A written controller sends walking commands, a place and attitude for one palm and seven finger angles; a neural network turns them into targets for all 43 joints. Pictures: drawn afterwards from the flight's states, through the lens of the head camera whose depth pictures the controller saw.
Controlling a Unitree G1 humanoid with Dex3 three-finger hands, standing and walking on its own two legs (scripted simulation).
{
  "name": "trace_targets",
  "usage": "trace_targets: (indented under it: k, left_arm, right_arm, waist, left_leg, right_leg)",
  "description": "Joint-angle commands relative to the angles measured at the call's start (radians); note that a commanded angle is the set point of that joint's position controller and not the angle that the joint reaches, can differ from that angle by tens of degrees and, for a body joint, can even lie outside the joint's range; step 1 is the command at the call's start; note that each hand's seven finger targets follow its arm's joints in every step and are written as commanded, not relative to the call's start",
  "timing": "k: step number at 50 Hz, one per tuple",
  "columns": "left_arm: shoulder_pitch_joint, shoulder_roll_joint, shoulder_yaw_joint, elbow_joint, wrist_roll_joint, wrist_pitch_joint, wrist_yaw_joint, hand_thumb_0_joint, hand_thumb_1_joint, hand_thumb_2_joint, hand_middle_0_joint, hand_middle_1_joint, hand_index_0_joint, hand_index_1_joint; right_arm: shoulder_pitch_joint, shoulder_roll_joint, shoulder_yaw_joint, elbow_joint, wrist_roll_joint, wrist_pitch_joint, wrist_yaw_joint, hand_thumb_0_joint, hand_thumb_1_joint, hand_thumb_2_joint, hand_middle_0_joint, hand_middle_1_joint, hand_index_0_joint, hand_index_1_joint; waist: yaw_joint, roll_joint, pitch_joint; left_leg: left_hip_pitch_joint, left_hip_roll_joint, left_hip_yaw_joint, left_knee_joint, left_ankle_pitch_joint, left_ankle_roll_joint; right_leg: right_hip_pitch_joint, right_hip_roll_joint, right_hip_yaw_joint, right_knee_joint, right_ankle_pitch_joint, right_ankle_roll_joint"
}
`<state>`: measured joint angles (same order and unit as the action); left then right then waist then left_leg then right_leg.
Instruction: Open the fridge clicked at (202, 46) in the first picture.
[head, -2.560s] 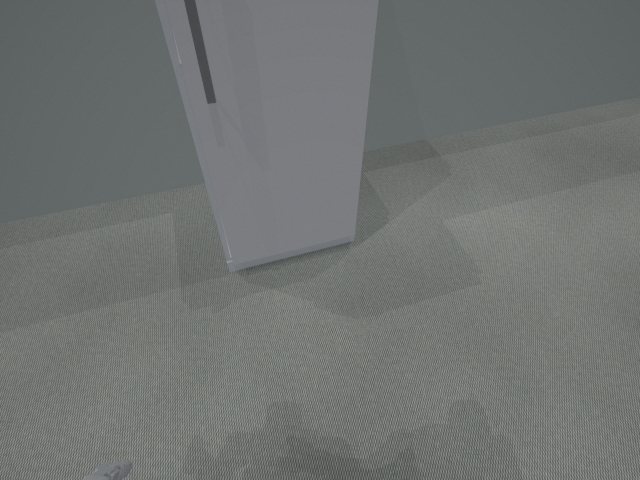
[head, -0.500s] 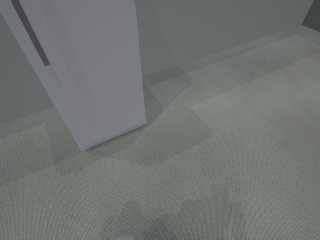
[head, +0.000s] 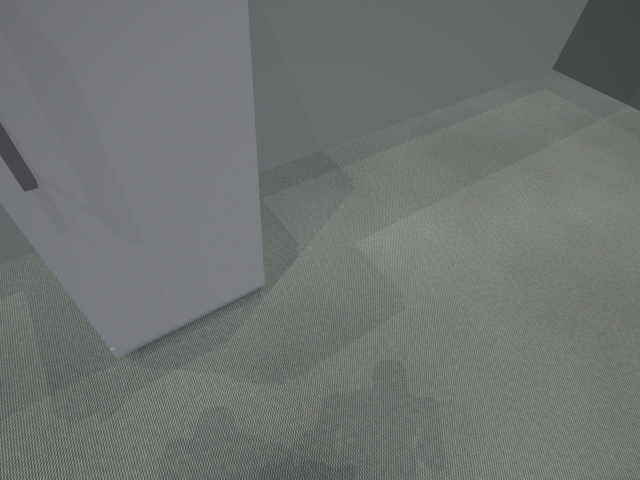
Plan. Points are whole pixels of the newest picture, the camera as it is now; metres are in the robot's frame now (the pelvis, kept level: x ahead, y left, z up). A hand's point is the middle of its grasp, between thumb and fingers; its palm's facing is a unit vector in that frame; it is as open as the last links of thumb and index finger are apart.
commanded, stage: turn to face it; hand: left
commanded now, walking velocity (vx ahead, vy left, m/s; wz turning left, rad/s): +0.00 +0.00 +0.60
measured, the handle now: out of the picture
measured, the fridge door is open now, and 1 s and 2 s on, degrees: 0 0 0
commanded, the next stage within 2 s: take the last steps up to it in 1.00 s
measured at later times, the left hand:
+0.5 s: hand out of the picture +0.09 +0.18 -0.14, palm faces +0.31 -0.91 -0.27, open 7.3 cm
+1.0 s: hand out of the picture -0.10 +0.21 -0.17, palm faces +0.57 -0.78 -0.25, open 7.4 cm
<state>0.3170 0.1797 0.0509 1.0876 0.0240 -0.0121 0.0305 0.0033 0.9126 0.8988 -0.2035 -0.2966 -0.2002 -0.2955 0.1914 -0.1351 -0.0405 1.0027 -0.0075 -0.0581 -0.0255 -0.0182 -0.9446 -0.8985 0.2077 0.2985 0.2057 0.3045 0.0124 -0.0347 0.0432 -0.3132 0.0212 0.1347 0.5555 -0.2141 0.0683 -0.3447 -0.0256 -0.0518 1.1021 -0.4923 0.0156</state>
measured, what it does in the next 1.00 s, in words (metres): steps on the spot, turning left: right foot, then left foot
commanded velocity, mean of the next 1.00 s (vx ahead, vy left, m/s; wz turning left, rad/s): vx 0.00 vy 0.00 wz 0.47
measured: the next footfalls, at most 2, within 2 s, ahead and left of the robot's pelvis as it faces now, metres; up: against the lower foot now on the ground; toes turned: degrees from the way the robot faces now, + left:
right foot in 0.38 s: +0.09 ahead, -0.13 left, +0.00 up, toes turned +11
left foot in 0.80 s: -0.02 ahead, +0.11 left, +0.00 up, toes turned +34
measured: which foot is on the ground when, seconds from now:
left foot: down 0.00-0.38, up 0.40-0.78, down 0.80-1.00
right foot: up 0.00-0.36, down 0.38-0.80, up 0.82-1.00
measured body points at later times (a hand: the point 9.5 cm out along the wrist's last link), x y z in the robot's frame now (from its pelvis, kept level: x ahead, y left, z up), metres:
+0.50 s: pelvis +0.03 -0.03 +0.00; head +0.05 -0.05 +0.45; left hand +0.07 +0.23 -0.12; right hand +0.12 -0.27 -0.16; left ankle +0.01 +0.07 -0.67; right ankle +0.05 -0.14 -0.73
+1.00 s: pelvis +0.00 +0.01 +0.01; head +0.02 +0.06 +0.45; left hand -0.13 +0.25 -0.15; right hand +0.24 -0.13 -0.11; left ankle -0.05 +0.09 -0.73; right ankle +0.06 -0.13 -0.65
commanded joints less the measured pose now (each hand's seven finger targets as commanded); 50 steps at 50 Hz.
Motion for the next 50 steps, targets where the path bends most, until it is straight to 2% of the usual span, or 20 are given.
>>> trace_targets:
  k: [1, 7, 14, 17, 18, 19, 20, 21, 23, 25, 33, 36, 38, 39, 40, 41, 43, 45, 47, 50]
  left_arm:
    - [0.048, 0.016, 0.008, -0.071, -0.004, 0.014, -0.007, 0.0, 0.9, 0.9, -0.2, -0.3, -0.2, -0.3]
    - [-0.087, 0.062, 0.028, -0.15, -0.001, 0.037, -0.008, 0.0, 0.9, 0.9, -0.2, -0.3, -0.2, -0.3]
    - [-0.154, 0.069, 0.029, -0.212, -0.014, 0.033, -0.001, 0.0, 0.9, 0.9, -0.2, -0.3, -0.2, -0.3]
    - [-0.101, 0.098, 0.035, -0.213, -0.018, 0.02, 0.006, 0.0, 0.9, 0.9, -0.2, -0.3, -0.2, -0.3]
    - [-0.065, 0.142, 0.044, -0.21, -0.013, 0.014, 0.012, 0.0, 0.9, 0.9, -0.2, -0.3, -0.2, -0.3]
    - [-0.051, 0.229, 0.06, -0.214, 0.001, 0.009, 0.019, 0.0, 0.9, 0.9, -0.2, -0.3, -0.2, -0.3]
    - [-0.06, 0.247, 0.055, -0.23, -0.003, 0.011, 0.016, 0.0, 0.9, 0.9, -0.2, -0.3, -0.2, -0.3]
    - [-0.123, 0.207, 0.048, -0.247, -0.005, 0.006, 0.018, 0.0, 0.9, 0.9, -0.2, -0.3, -0.2, -0.3]
    - [-0.2, 0.158, 0.035, -0.264, -0.007, 0.008, 0.018, 0.0, 0.9, 0.9, -0.2, -0.3, -0.2, -0.3]
    - [-0.166, 0.144, 0.028, -0.258, -0.005, 0.0, 0.013, 0.0, 0.9, 0.9, -0.2, -0.3, -0.2, -0.3]
    - [-0.037, 0.234, 0.048, -0.22, 0.011, 0.014, 0.003, 0.0, 0.9, 0.9, -0.2, -0.3, -0.2, -0.3]
    - [-0.04, 0.259, 0.055, -0.215, 0.01, 0.02, -0.003, 0.0, 0.9, 0.9, -0.2, -0.3, -0.2, -0.3]
    - [-0.064, 0.251, 0.055, -0.215, -0.001, 0.025, -0.006, 0.0, 0.9, 0.9, -0.2, -0.3, -0.2, -0.3]
    - [-0.052, 0.212, 0.048, -0.233, -0.008, 0.03, -0.01, 0.0, 0.9, 0.9, -0.2, -0.3, -0.2, -0.3]
    - [-0.083, 0.137, 0.024, -0.275, -0.011, 0.033, -0.016, 0.0, 0.9, 0.9, -0.2, -0.3, -0.2, -0.3]
    - [-0.121, 0.162, 0.024, -0.274, -0.005, 0.045, -0.008, 0.0, 0.9, 0.9, -0.2, -0.3, -0.2, -0.3]
    - [-0.126, 0.152, 0.03, -0.239, -0.006, 0.051, -0.009, 0.0, 0.9, 0.9, -0.2, -0.3, -0.2, -0.3]
    - [-0.086, 0.161, 0.032, -0.204, -0.006, 0.049, -0.017, 0.0, 0.9, 0.9, -0.2, -0.3, -0.2, -0.3]
    - [-0.047, 0.154, 0.029, -0.183, -0.007, 0.048, -0.023, 0.0, 0.9, 0.9, -0.2, -0.3, -0.2, -0.3]
    - [-0.068, 0.145, 0.024, -0.184, -0.008, 0.052, -0.018, 0.0, 0.9, 0.9, -0.2, -0.3, -0.2, -0.3]
  right_arm:
    - [0.093, -0.15, -0.02, -0.008, -0.01, 0.013, -0.003, 0.0, -0.9, -0.9, 0.2, 0.3, 0.2, 0.3]
    - [0.102, -0.2, -0.04, -0.035, -0.014, 0.043, 0.006, 0.0, -0.9, -0.9, 0.2, 0.3, 0.2, 0.3]
    - [0.114, -0.238, -0.066, -0.053, -0.021, 0.063, 0.009, 0.0, -0.9, -0.9, 0.2, 0.3, 0.2, 0.3]
    - [0.083, -0.231, -0.071, -0.073, -0.008, 0.067, 0.014, 0.0, -0.9, -0.9, 0.2, 0.3, 0.2, 0.3]
    - [0.08, -0.201, -0.068, -0.084, -0.001, 0.066, 0.021, 0.0, -0.9, -0.9, 0.2, 0.3, 0.2, 0.3]
    - [0.084, -0.138, -0.061, -0.11, 0.004, 0.065, 0.023, 0.0, -0.9, -0.9, 0.2, 0.3, 0.2, 0.3]
    - [0.07, -0.169, -0.07, -0.122, -0.01, 0.071, 0.021, 0.0, -0.9, -0.9, 0.2, 0.3, 0.2, 0.3]
    - [0.086, -0.186, -0.078, -0.102, -0.015, 0.09, 0.027, 0.0, -0.9, -0.9, 0.2, 0.3, 0.2, 0.3]
    - [0.085, -0.162, -0.075, -0.086, -0.018, 0.11, 0.037, 0.0, -0.9, -0.9, 0.2, 0.3, 0.2, 0.3]
    - [0.074, -0.151, -0.066, -0.094, -0.018, 0.109, 0.044, 0.0, -0.9, -0.9, 0.2, 0.3, 0.2, 0.3]
    - [-0.092, -0.141, -0.041, -0.163, -0.009, 0.106, 0.05, 0.0, -0.9, -0.9, 0.2, 0.3, 0.2, 0.3]
    - [-0.066, -0.157, -0.037, -0.165, -0.006, 0.099, 0.046, 0.0, -0.9, -0.9, 0.2, 0.3, 0.2, 0.3]
    - [0.015, -0.2, -0.044, -0.147, -0.009, 0.086, 0.045, 0.0, -0.9, -0.9, 0.2, 0.3, 0.2, 0.3]
    - [0.067, -0.293, -0.065, -0.138, -0.015, 0.074, 0.04, 0.0, -0.9, -0.9, 0.2, 0.3, 0.2, 0.3]
    - [0.117, -0.393, -0.088, -0.133, -0.012, 0.069, 0.032, 0.0, -0.9, -0.9, 0.2, 0.3, 0.2, 0.3]
    - [0.138, -0.396, -0.083, -0.111, -0.009, 0.077, 0.027, 0.0, -0.9, -0.9, 0.2, 0.3, 0.2, 0.3]
    - [0.045, -0.338, -0.069, -0.128, -0.014, 0.07, 0.008, 0.0, -0.9, -0.9, 0.2, 0.3, 0.2, 0.3]
    - [-0.035, -0.283, -0.046, -0.145, -0.012, 0.067, 0.005, 0.0, -0.9, -0.9, 0.2, 0.3, 0.2, 0.3]
    - [-0.04, -0.268, -0.04, -0.143, -0.007, 0.061, 0.004, 0.0, -0.9, -0.9, 0.2, 0.3, 0.2, 0.3]
    - [-0.001, -0.263, -0.04, -0.126, -0.008, 0.061, 0.004, 0.0, -0.9, -0.9, 0.2, 0.3, 0.2, 0.3]
  waist:
    - [0.005, 0.14, -0.037]
    - [-0.021, 0.139, -0.063]
    - [-0.033, 0.156, -0.08]
    - [0.004, 0.122, -0.104]
    - [0.017, 0.03, -0.132]
    - [0.018, -0.228, -0.13]
    - [0.019, -0.21, -0.115]
    - [-0.016, -0.126, -0.094]
    - [-0.053, -0.096, -0.008]
    - [-0.043, -0.102, -0.002]
    - [0.033, -0.177, -0.03]
    - [0.017, -0.197, -0.068]
    - [-0.035, -0.132, -0.115]
    - [-0.065, 0.089, -0.169]
    - [-0.094, 0.362, -0.174]
    - [-0.1, 0.246, -0.169]
    - [-0.067, 0.25, -0.119]
    - [-0.026, 0.223, -0.081]
    - [-0.013, 0.181, -0.097]
    - [-0.027, 0.159, -0.086]
  left_leg:
    - [0.029, 0.223, -0.274, -0.275, 0.407, 0.11]
    - [0.062, 0.205, -0.392, -0.304, 0.126, 0.119]
    - [0.056, 0.186, -0.491, -0.224, 0.237, 0.12]
    - [-0.036, 0.125, -0.476, -0.129, 0.265, 0.059]
    - [-0.136, 0.069, -0.415, -0.041, 0.147, 0.004]
    - [-0.304, -0.073, -0.215, 0.158, -0.157, -0.077]
    - [-0.302, -0.082, -0.158, 0.378, -0.355, -0.096]
    - [-0.274, -0.044, -0.193, 0.541, -0.289, -0.099]
    - [-0.272, -0.006, -0.168, 0.659, -0.209, -0.113]
    - [-0.294, 0.006, -0.141, 0.659, -0.18, -0.128]
    - [-0.148, 0.009, -0.039, 0.301, -0.237, -0.13]
    - [-0.043, -0.011, -0.007, 0.155, -0.189, -0.113]
    - [0.145, 0.001, -0.018, -0.079, 0.009, -0.099]
    - [0.323, 0.148, -0.208, -0.155, 0.209, -0.041]
    - [0.389, 0.392, -0.513, -0.195, 0.609, 0.095]
    - [0.325, 0.422, -0.451, -0.18, 0.622, 0.157]
    - [0.266, 0.327, -0.394, -0.194, 0.495, 0.128]
    - [0.216, 0.244, -0.288, -0.192, 0.5, 0.091]
    - [0.235, 0.209, -0.245, -0.192, 0.522, 0.083]
    - [0.242, 0.212, -0.276, -0.212, 0.492, 0.094]
  right_leg:
    - [-0.05, -0.045, 0.021, -0.069, 0.081, 0.03]
    - [-0.127, -0.041, 0.037, -0.146, 0.133, 0.049]
    - [0.002, 0.007, 0.04, -0.392, 0.09, 0.037]
    - [0.201, 0.001, 0.045, -0.664, 0.258, 0.028]
    - [0.33, -0.104, 0.131, -0.771, 0.291, -0.001]
    - [0.417, -0.352, 0.342, -0.83, 0.375, -0.091]
    - [0.305, -0.471, 0.374, -0.822, 0.518, -0.174]
    - [0.22, -0.415, 0.274, -0.822, 0.486, -0.181]
    - [0.129, -0.324, 0.156, -0.806, 0.467, -0.143]
    - [0.17, -0.296, 0.072, -0.771, 0.566, -0.131]
    - [0.225, -0.333, -0.009, -0.693, 0.693, -0.141]
    - [0.225, -0.33, -0.037, -0.635, 0.714, -0.113]
    - [0.149, -0.302, -0.105, -0.492, 0.637, -0.045]
    - [-0.021, -0.223, -0.145, -0.294, 0.42, 0.017]
    - [-0.252, -0.095, -0.117, -0.08, -0.159, 0.079]
    - [-0.223, -0.107, -0.01, 0.005, -0.171, 0.056]
    - [-0.249, -0.116, 0.029, 0.062, -0.056, 0.06]
    - [-0.211, -0.105, 0.033, 0.062, 0.052, 0.063]
    - [-0.182, -0.087, 0.017, 0.016, 0.092, 0.07]
    - [-0.16, -0.074, 0.018, -0.059, 0.098, 0.075]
